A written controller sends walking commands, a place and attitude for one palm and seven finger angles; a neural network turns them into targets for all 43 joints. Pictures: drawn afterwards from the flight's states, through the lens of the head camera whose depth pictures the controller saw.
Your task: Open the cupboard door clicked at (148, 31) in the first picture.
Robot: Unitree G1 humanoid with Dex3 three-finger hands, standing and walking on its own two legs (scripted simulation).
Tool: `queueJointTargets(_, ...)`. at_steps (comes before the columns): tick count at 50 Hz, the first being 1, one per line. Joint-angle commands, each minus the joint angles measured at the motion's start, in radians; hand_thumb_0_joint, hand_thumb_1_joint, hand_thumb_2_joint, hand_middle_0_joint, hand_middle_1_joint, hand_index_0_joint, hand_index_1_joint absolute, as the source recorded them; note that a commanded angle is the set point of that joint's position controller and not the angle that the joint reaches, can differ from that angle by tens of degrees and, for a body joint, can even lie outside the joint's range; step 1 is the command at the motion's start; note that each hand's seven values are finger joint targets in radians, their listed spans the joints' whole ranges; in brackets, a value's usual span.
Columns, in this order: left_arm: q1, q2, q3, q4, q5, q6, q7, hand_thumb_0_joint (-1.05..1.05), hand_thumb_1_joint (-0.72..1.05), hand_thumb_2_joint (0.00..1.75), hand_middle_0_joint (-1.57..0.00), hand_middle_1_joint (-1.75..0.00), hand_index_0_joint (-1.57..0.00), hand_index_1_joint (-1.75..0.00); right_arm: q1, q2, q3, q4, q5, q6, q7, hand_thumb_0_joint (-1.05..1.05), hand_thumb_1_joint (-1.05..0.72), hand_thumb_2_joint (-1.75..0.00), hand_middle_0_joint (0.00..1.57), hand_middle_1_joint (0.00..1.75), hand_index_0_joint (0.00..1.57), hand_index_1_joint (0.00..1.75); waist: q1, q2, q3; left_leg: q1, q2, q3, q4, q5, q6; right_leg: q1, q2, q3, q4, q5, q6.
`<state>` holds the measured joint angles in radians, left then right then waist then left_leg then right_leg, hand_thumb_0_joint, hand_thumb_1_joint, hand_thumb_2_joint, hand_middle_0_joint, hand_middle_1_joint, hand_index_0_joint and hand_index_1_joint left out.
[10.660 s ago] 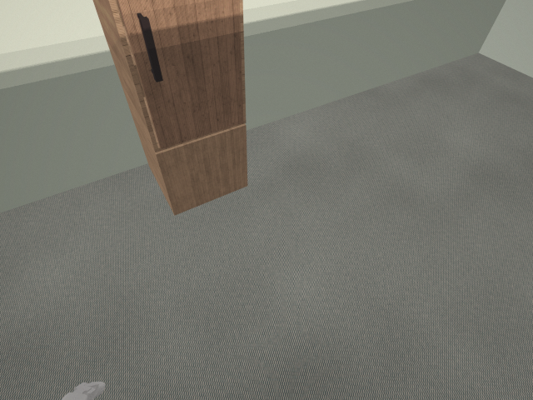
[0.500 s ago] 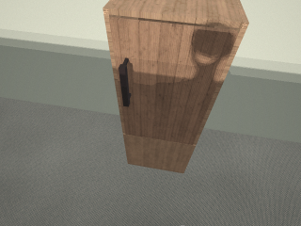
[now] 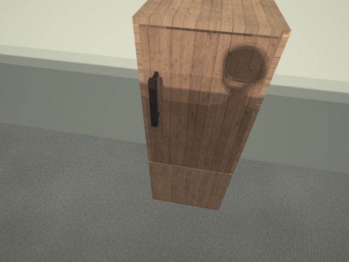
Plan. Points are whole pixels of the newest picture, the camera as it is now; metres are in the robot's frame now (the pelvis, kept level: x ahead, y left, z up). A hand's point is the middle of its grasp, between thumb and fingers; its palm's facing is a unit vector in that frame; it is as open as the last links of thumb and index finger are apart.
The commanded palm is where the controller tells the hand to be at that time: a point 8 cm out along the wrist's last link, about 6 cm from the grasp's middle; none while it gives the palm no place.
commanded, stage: come to a stop and stand still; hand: left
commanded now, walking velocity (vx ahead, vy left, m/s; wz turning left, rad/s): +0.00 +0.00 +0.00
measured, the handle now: (155, 100) +0.57 +0.09 +0.06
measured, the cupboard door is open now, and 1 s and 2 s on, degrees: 0 0 0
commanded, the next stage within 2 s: look again from close up in 0.24 s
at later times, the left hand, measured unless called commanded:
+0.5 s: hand out of the picture +0.03 +0.21 -0.15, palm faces +0.01 -0.96 -0.28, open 7.4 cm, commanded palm none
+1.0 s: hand out of the picture +0.10 +0.22 -0.13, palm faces -0.01 -0.95 -0.30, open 7.4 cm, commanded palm none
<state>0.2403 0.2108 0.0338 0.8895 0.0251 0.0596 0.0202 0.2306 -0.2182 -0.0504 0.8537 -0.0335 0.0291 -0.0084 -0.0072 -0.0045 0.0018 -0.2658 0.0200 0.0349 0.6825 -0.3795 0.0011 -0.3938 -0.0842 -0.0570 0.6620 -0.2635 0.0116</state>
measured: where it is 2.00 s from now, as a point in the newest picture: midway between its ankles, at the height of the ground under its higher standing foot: outside the picture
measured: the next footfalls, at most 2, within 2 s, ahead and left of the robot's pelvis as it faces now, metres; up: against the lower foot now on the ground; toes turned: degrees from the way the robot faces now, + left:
none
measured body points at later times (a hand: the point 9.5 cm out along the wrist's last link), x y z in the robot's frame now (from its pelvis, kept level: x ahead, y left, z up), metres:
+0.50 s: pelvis -0.01 +0.00 +0.01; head -0.01 -0.01 +0.46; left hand +0.03 +0.26 -0.13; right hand +0.00 -0.27 -0.14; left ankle -0.01 +0.12 -0.72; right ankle +0.08 -0.14 -0.72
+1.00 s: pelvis +0.02 -0.01 +0.02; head +0.01 -0.01 +0.47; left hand +0.10 +0.27 -0.11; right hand +0.07 -0.29 -0.12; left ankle -0.01 +0.12 -0.72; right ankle +0.08 -0.14 -0.72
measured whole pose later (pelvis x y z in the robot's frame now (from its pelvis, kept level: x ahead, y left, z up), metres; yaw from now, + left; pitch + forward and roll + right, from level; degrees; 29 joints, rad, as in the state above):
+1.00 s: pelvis +0.02 -0.01 +0.02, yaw +0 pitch -2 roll +0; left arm 0.15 0.29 0.01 1.05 0.01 -0.01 0.00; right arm 0.20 -0.29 -0.02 1.07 -0.01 -0.01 0.01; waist -0.01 0.00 0.03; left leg -0.12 0.03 0.03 0.44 -0.28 -0.02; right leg -0.25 -0.06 -0.06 0.43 -0.14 0.02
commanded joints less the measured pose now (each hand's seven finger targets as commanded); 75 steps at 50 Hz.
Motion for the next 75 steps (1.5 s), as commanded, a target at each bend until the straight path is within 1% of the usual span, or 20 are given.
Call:
queueJointTargets(1,0.065,0.083,0.013,-0.069,0.005,-0.031,-0.004,0.00,0.90,0.90,-0.20,-0.30,-0.20,-0.30,-0.025,-0.135,-0.025,-0.119,0.002,-0.026,-0.011,0.00,-0.90,-0.90,0.20,0.30,0.20,0.30,0.025,0.123,0.116,-0.255,0.120,-0.133,-0.305,-0.017,0.063,0.104,0.052,-0.023,-0.022,0.012,-0.014)
queueJointTargets(2,0.075,0.099,0.013,-0.066,0.003,-0.037,-0.006,0.00,0.90,0.90,-0.20,-0.30,-0.20,-0.30,-0.006,-0.125,-0.020,-0.118,0.004,-0.030,-0.008,0.00,-0.90,-0.90,0.20,0.30,0.20,0.30,0.024,0.088,0.094,-0.235,0.102,-0.120,-0.288,-0.022,0.060,0.121,0.048,-0.011,-0.053,0.022,-0.017)
queueJointTargets(5,0.070,0.125,0.015,-0.066,0.001,-0.043,-0.005,0.00,0.90,0.90,-0.20,-0.30,-0.20,-0.30,0.023,-0.141,-0.027,-0.111,0.007,-0.027,-0.004,0.00,-0.90,-0.90,0.20,0.30,0.20,0.30,0.005,0.066,0.108,-0.225,0.079,-0.108,-0.292,-0.128,0.050,0.092,0.036,0.026,-0.093,-0.030,-0.016)
queueJointTargets(11,0.072,0.167,0.026,-0.049,-0.001,-0.064,-0.002,0.00,0.90,0.90,-0.20,-0.30,-0.20,-0.30,0.061,-0.150,-0.030,-0.069,0.011,-0.033,-0.003,0.00,-0.90,-0.90,0.20,0.30,0.20,0.30,-0.005,-0.022,0.081,-0.144,0.047,-0.088,-0.248,-0.075,0.051,0.060,-0.006,0.124,-0.194,-0.100,-0.037)
queueJointTargets(15,0.056,0.184,0.033,-0.032,-0.003,-0.071,0.000,0.00,0.90,0.90,-0.20,-0.30,-0.20,-0.30,0.083,-0.152,-0.030,-0.026,0.012,-0.041,-0.002,0.00,-0.90,-0.90,0.20,0.30,0.20,0.30,-0.012,-0.046,0.049,-0.095,0.041,-0.081,-0.239,-0.044,0.051,0.052,-0.031,0.149,-0.237,-0.144,-0.046)
queueJointTargets(18,0.049,0.193,0.036,-0.015,-0.003,-0.074,0.001,0.00,0.90,0.90,-0.20,-0.30,-0.20,-0.30,0.083,-0.163,-0.031,0.005,0.011,-0.047,-0.002,0.00,-0.90,-0.90,0.20,0.30,0.20,0.30,-0.007,-0.014,0.033,-0.090,0.053,-0.095,-0.271,-0.047,0.053,0.078,-0.029,0.139,-0.238,-0.135,-0.045)
queueJointTargets(22,0.033,0.210,0.039,0.012,-0.005,-0.081,0.001,0.00,0.90,0.90,-0.20,-0.30,-0.20,-0.30,0.077,-0.185,-0.031,0.039,0.013,-0.055,-0.003,0.00,-0.90,-0.90,0.20,0.30,0.20,0.30,0.002,-0.023,0.027,-0.097,0.064,-0.103,-0.290,-0.009,0.050,0.131,-0.037,0.131,-0.240,-0.083,-0.047)
queueJointTargets(34,-0.051,0.252,0.032,0.064,-0.009,-0.081,-0.003,0.00,0.90,0.90,-0.20,-0.30,-0.20,-0.30,0.050,-0.235,-0.021,0.119,0.012,-0.057,0.001,0.00,-0.90,-0.90,0.20,0.30,0.20,0.30,0.006,-0.003,0.056,-0.099,0.072,-0.110,-0.348,-0.024,0.033,0.180,-0.049,0.132,-0.297,-0.099,-0.039)
queueJointTargets(42,-0.094,0.256,0.019,0.090,-0.012,-0.088,-0.003,0.00,0.90,0.90,-0.20,-0.30,-0.20,-0.30,0.009,-0.250,-0.012,0.146,0.016,-0.062,0.001,0.00,-0.90,-0.90,0.20,0.30,0.20,0.30,0.001,-0.004,0.006,-0.008,0.088,-0.093,-0.354,0.151,0.020,0.240,-0.052,0.102,-0.291,0.099,-0.035)
queueJointTargets(50,-0.106,0.257,0.010,0.113,-0.012,-0.087,-0.002,0.00,0.90,0.90,-0.20,-0.30,-0.20,-0.30,-0.041,-0.256,-0.005,0.167,0.018,-0.059,-0.001,0.00,-0.90,-0.90,0.20,0.30,0.20,0.30,0.002,-0.004,-0.003,0.042,0.091,-0.081,-0.367,0.199,0.012,0.263,-0.052,0.101,-0.305,0.170,-0.031)
queueJointTargets(53,-0.101,0.240,0.009,0.115,-0.012,-0.081,-0.001,0.00,0.90,0.90,-0.20,-0.30,-0.20,-0.30,-0.038,-0.240,-0.003,0.172,0.018,-0.057,-0.005,0.00,-0.90,-0.90,0.20,0.30,0.20,0.30,0.000,0.001,-0.016,0.070,0.098,-0.063,-0.352,0.234,0.009,0.259,-0.049,0.105,-0.288,0.241,-0.031)
queueJointTargets(56,-0.053,0.160,0.000,0.124,-0.012,-0.058,0.001,0.00,0.90,0.90,-0.20,-0.30,-0.20,-0.30,-0.009,-0.162,0.009,0.177,0.015,-0.044,-0.013,0.00,-0.90,-0.90,0.20,0.30,0.20,0.30,-0.005,-0.017,-0.020,0.088,0.113,-0.042,-0.324,0.268,-0.001,0.229,-0.036,0.098,-0.245,0.303,-0.020)
queueJointTargets(62,-0.007,0.146,0.026,0.070,-0.002,-0.030,-0.012,0.00,0.90,0.90,-0.20,-0.30,-0.20,-0.30,-0.014,-0.183,-0.022,0.142,0.014,-0.028,-0.033,0.00,-0.90,-0.90,0.20,0.30,0.20,0.30,0.005,0.045,0.003,0.069,0.162,-0.036,-0.286,0.260,0.025,0.156,0.009,0.088,-0.137,0.310,-0.026)
queueJointTargets(64,0.016,0.146,0.030,0.067,0.000,-0.035,-0.010,0.00,0.90,0.90,-0.20,-0.30,-0.20,-0.30,-0.012,-0.157,-0.021,0.135,0.016,-0.028,-0.032,0.00,-0.90,-0.90,0.20,0.30,0.20,0.30,0.010,0.006,-0.002,0.027,0.132,-0.010,-0.234,0.200,0.017,0.183,-0.013,0.129,-0.162,0.320,-0.039)
queueJointTargets(65,0.031,0.150,0.031,0.071,-0.001,-0.039,-0.007,0.00,0.90,0.90,-0.20,-0.30,-0.20,-0.30,-0.004,-0.133,-0.016,0.134,0.019,-0.027,-0.031,0.00,-0.90,-0.90,0.20,0.30,0.20,0.30,0.009,-0.035,-0.010,0.011,0.095,0.010,-0.189,0.144,0.006,0.191,-0.043,0.181,-0.207,0.302,-0.054)
queueJointTargets(67,0.037,0.166,0.031,0.082,-0.005,-0.051,0.003,0.00,0.90,0.90,-0.20,-0.30,-0.20,-0.30,0.034,-0.074,-0.005,0.146,0.026,-0.021,-0.027,0.00,-0.90,-0.90,0.20,0.30,0.20,0.30,-0.007,-0.118,-0.030,0.027,0.040,0.034,-0.134,0.030,-0.011,0.176,-0.119,0.272,-0.321,0.178,-0.094)
queueJointTargets(68,0.027,0.168,0.032,0.081,-0.006,-0.053,0.005,0.00,0.90,0.90,-0.20,-0.30,-0.20,-0.30,0.053,-0.064,-0.002,0.159,0.026,-0.020,-0.025,0.00,-0.90,-0.90,0.20,0.30,0.20,0.30,-0.011,-0.121,-0.018,0.047,0.036,0.030,-0.133,0.011,-0.011,0.139,-0.129,0.284,-0.363,0.083,-0.100)
queueJointTargets(71,-0.008,0.127,0.026,0.084,-0.008,-0.051,0.006,0.00,0.90,0.90,-0.20,-0.30,-0.20,-0.30,0.113,-0.049,0.001,0.200,0.022,-0.030,-0.018,0.00,-0.90,-0.90,0.20,0.30,0.20,0.30,-0.025,-0.058,0.022,0.097,0.055,0.001,-0.235,0.076,0.004,0.069,-0.056,0.208,-0.369,-0.079,-0.063)
queueJointTargets(73,0.003,0.093,0.023,0.095,-0.011,-0.052,0.007,0.00,0.90,0.90,-0.20,-0.30,-0.20,-0.30,0.110,-0.056,-0.001,0.214,0.018,-0.044,-0.019,0.00,-0.90,-0.90,0.20,0.30,0.20,0.30,-0.004,0.041,0.048,0.042,0.100,-0.045,-0.322,0.103,0.015,0.125,-0.010,0.141,-0.303,0.015,-0.034)
queueJointTargets(75,0.032,0.075,0.016,0.115,-0.011,-0.057,0.007,0.00,0.90,0.90,-0.20,-0.30,-0.20,-0.30,0.090,-0.063,-0.001,0.213,0.019,-0.052,-0.020,0.00,-0.90,-0.90,0.20,0.30,0.20,0.30,0.016,0.063,0.041,-0.014,0.121,-0.067,-0.359,0.102,0.018,0.212,0.001,0.106,-0.258,0.124,-0.026)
